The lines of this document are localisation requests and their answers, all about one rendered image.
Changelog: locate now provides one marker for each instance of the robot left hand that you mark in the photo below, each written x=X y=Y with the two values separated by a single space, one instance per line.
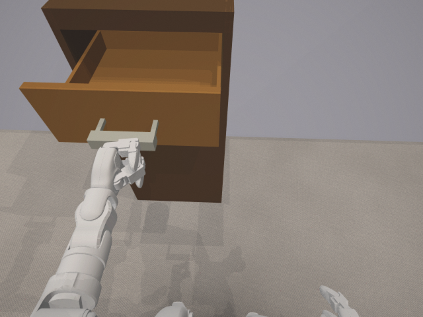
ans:
x=108 y=164

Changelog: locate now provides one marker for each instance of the left robot forearm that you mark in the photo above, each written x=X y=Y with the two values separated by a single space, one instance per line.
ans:
x=76 y=283

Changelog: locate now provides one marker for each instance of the cabinet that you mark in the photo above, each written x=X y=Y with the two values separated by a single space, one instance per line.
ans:
x=172 y=173

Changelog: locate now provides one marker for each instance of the robot right hand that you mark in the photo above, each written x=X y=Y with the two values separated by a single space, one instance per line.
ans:
x=337 y=302

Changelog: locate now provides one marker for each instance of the handle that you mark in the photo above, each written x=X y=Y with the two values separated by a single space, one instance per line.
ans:
x=147 y=140

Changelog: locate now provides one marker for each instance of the left robot shin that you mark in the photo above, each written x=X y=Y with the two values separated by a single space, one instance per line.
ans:
x=178 y=304

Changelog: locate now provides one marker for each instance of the drawer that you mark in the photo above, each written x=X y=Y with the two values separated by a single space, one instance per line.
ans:
x=131 y=78

